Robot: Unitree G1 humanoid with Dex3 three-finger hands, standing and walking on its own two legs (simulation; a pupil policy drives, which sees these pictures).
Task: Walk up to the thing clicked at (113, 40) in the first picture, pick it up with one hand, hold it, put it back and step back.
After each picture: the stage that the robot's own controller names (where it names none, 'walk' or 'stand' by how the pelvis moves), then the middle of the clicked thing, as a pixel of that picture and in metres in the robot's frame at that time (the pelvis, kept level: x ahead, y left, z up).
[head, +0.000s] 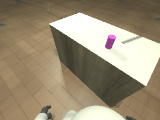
stand; (110, 42) +0.66 -0.16 +0.07
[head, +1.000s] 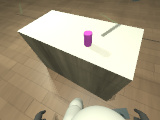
rise first; (87, 39) +0.59 +0.07 +0.09
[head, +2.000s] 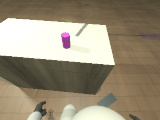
stand; (66, 40) +0.57 +0.21 +0.10
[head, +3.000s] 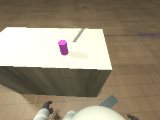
stand; (63, 48) +0.53 +0.24 +0.07
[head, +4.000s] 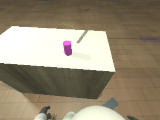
stand; (67, 48) +0.54 +0.21 +0.06
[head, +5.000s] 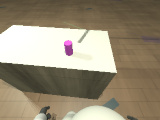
stand; (68, 48) +0.53 +0.20 +0.06
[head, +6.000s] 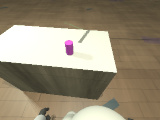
stand; (69, 48) +0.54 +0.19 +0.06
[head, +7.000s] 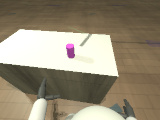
rise first; (70, 51) +0.52 +0.20 +0.07
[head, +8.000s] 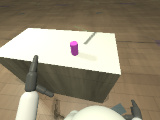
go down; (74, 48) +0.55 +0.19 +0.07
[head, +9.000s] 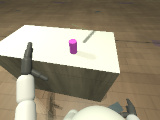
go down; (73, 46) +0.55 +0.19 +0.08
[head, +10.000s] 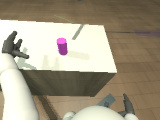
go down; (62, 47) +0.50 +0.19 +0.09
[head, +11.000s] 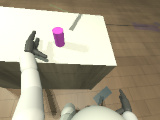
close in; (59, 37) +0.53 +0.19 +0.11
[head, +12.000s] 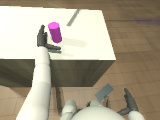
close; (55, 33) +0.55 +0.20 +0.13
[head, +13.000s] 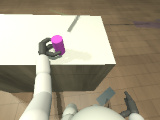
lift; (58, 45) +0.46 +0.18 +0.13
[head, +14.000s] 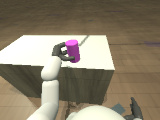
lift; (73, 51) +0.34 +0.11 +0.25
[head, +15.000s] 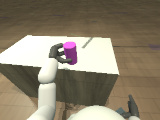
hold; (70, 53) +0.32 +0.13 +0.25
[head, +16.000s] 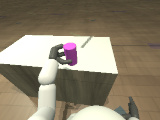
hold; (71, 54) +0.32 +0.13 +0.24
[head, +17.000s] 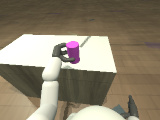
crouch; (73, 53) +0.34 +0.11 +0.24
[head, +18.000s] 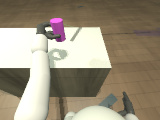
crouch; (58, 30) +0.49 +0.17 +0.26
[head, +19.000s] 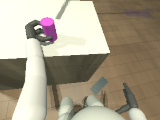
lower; (49, 30) +0.54 +0.18 +0.15
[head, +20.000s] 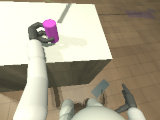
lower; (51, 32) +0.54 +0.18 +0.14
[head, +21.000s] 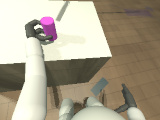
lower; (49, 29) +0.54 +0.18 +0.14
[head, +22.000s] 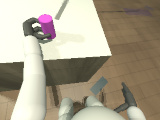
lower; (48, 28) +0.55 +0.18 +0.15
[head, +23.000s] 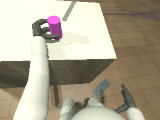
open; (55, 28) +0.55 +0.17 +0.14
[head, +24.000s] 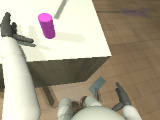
sink last; (47, 27) +0.55 +0.18 +0.14
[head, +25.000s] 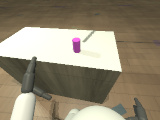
sink last; (76, 45) +0.56 +0.17 +0.11
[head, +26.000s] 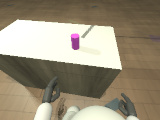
stand; (75, 41) +0.56 +0.16 +0.11
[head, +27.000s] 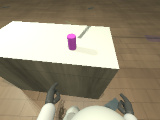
stand; (72, 42) +0.55 +0.17 +0.12
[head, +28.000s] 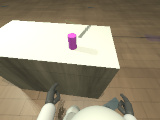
stand; (72, 41) +0.55 +0.16 +0.12
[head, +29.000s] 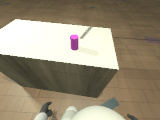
stand; (74, 42) +0.57 +0.16 +0.09
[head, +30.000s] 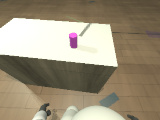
walk; (73, 41) +0.58 +0.16 +0.07
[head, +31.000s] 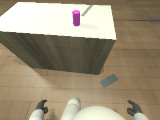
walk; (76, 18) +0.80 +0.18 +0.10
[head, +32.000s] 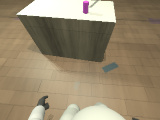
stand; (85, 7) +1.13 +0.12 +0.09
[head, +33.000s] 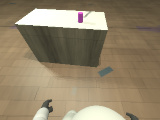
stand; (80, 17) +1.14 +0.17 +0.07
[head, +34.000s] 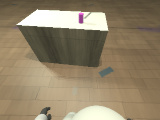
stand; (81, 18) +1.14 +0.16 +0.06
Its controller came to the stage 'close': yes
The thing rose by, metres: 0.20
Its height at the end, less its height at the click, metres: +0.00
